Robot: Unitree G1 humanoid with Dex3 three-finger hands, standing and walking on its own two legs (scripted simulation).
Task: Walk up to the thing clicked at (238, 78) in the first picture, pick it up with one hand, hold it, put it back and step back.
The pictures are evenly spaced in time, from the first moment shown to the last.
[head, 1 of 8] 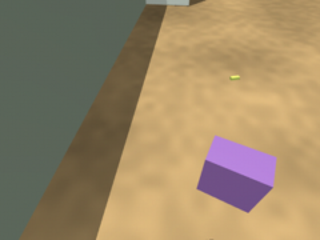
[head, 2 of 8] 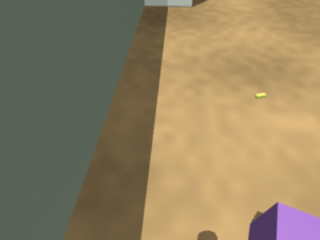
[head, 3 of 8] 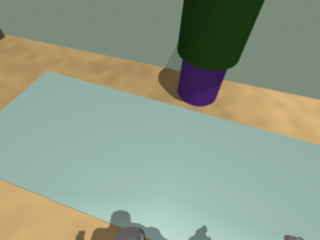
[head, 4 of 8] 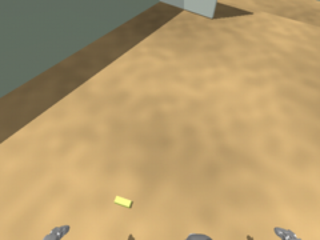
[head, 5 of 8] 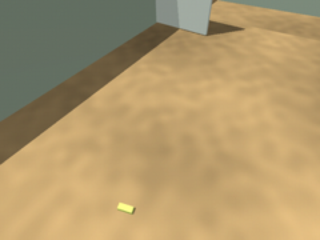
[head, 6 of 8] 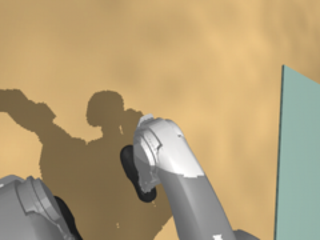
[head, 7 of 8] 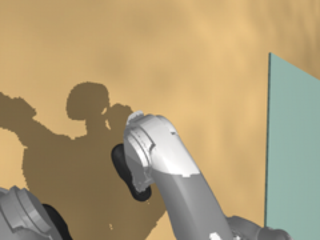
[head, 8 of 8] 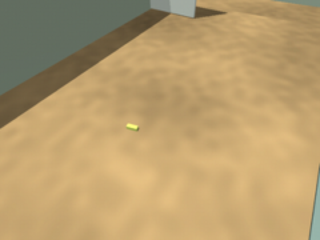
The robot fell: no
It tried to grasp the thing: yes
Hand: left
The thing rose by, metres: 0.00
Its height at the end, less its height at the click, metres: +0.00
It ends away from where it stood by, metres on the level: 0.02
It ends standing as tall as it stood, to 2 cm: yes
